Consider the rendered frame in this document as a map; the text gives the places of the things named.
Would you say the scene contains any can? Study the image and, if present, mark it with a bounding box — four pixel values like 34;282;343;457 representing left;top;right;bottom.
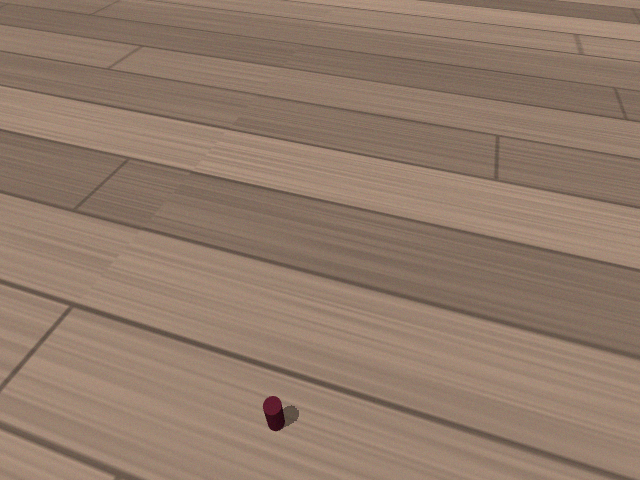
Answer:
263;396;285;431

